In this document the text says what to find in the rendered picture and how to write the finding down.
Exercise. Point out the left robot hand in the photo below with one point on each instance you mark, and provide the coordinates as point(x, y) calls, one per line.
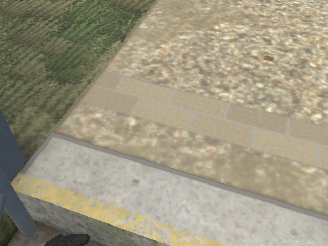
point(69, 240)

